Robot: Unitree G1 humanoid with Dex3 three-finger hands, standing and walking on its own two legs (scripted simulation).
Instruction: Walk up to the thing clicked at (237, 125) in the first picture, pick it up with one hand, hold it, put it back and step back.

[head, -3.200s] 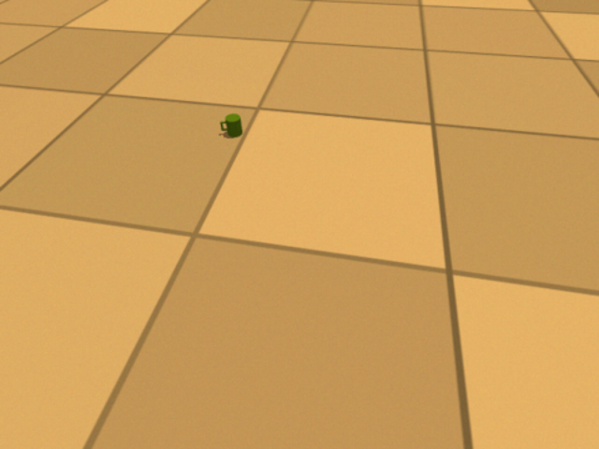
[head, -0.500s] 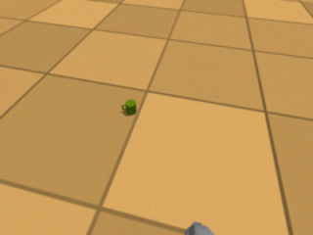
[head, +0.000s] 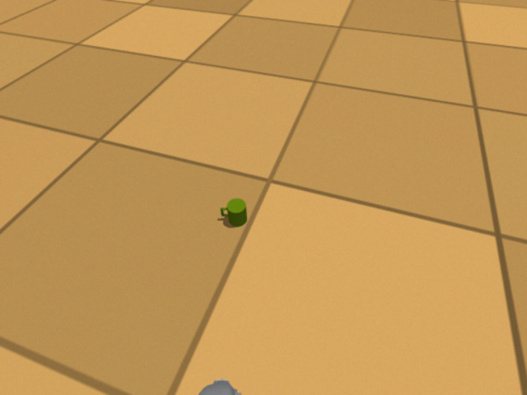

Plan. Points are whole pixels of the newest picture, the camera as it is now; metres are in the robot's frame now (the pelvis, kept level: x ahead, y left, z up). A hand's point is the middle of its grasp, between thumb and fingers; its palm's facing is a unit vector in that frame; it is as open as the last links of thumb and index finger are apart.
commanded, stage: walk up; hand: left
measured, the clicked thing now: (233, 212) +1.01 +0.22 -0.72
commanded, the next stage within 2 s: none
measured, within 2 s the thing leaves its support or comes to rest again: neither
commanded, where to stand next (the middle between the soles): +0.63 -0.03 m, yaw +0 degrees
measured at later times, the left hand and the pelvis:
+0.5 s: hand (137, 320) +0.28 +0.28 -0.14, palm faces -0.08 -0.93 -0.35, open 7.4 cm; pelvis +0.20 +0.00 +0.00, yaw -2 degrees
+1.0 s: hand (160, 270) +0.40 +0.28 -0.17, palm faces -0.02 -0.94 -0.35, open 7.4 cm; pelvis +0.37 +0.00 -0.02, yaw +0 degrees
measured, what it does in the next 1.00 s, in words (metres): walks ahead: left foot, then right foot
